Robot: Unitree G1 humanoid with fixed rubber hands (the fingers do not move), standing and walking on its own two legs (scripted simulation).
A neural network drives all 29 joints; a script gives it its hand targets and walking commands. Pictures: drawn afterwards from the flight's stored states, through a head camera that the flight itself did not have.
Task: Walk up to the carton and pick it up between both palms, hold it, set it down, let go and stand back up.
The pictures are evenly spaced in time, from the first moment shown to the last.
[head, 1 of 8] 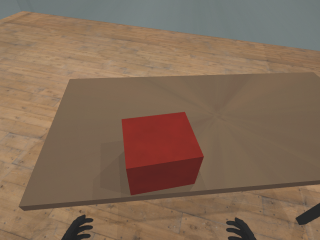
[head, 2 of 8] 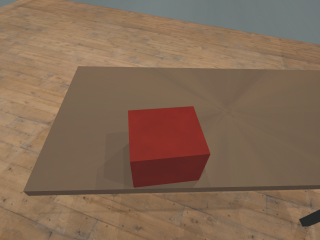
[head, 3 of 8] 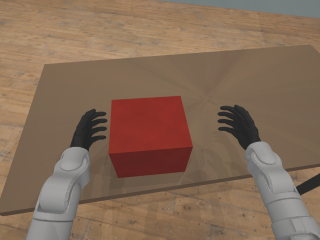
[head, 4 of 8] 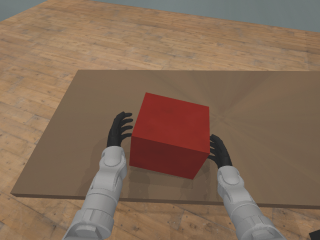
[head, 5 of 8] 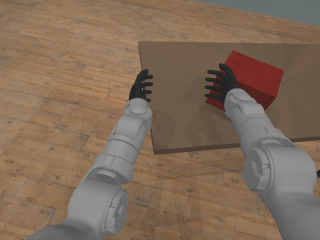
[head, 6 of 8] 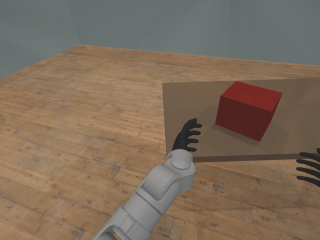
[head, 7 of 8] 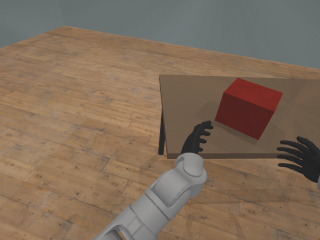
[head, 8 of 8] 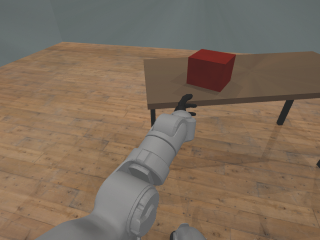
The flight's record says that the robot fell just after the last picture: yes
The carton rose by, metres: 0.06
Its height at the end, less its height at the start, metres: +0.00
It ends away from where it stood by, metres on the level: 0.11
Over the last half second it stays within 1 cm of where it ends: yes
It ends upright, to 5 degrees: yes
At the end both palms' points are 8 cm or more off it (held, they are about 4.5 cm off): yes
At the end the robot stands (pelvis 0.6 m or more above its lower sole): yes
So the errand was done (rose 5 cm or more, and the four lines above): yes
